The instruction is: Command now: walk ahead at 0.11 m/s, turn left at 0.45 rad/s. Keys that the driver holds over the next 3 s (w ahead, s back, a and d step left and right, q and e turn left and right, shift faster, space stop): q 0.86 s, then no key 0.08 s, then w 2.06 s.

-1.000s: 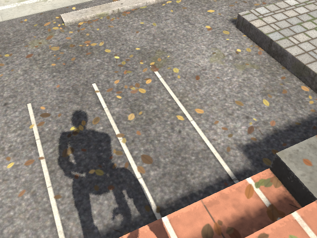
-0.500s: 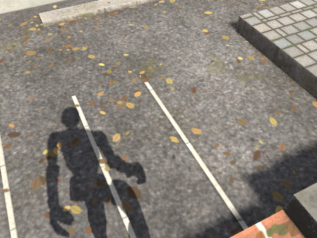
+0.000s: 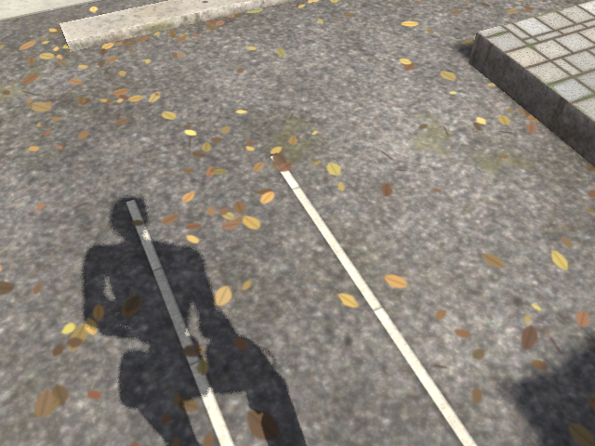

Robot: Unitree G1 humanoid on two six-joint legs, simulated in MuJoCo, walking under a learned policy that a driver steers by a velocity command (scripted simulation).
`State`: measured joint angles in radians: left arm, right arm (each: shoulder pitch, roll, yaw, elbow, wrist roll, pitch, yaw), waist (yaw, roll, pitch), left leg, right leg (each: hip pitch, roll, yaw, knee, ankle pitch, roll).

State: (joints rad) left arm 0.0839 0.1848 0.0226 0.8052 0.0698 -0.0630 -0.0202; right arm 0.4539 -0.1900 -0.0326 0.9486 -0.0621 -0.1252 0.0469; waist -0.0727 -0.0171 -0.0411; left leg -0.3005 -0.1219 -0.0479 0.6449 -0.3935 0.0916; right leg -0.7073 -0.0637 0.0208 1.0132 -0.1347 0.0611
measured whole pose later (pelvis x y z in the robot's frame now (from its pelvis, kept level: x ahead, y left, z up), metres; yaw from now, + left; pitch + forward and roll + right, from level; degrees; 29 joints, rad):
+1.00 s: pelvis +0.11 +0.03 -0.06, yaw +33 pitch +5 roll +1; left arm 0.09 0.23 -0.03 0.68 0.11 -0.02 -0.07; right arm 0.39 -0.21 0.04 0.77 -0.06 -0.09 0.05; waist -0.10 -0.01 -0.04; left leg -0.52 -0.10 -0.09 1.11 -0.68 0.09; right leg -0.58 -0.03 0.08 0.59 0.18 0.08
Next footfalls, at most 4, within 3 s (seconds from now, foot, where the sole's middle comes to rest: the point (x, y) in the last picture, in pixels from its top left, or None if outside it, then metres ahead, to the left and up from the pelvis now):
0.10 right None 0.10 -0.13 -0.76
0.54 left None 0.04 0.12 -0.76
1.10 right None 0.31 -0.02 -0.91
1.60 left None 0.34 0.31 -0.91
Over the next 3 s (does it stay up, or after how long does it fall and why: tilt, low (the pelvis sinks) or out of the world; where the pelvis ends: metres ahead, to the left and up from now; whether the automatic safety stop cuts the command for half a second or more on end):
stays up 0.87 0.56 -0.12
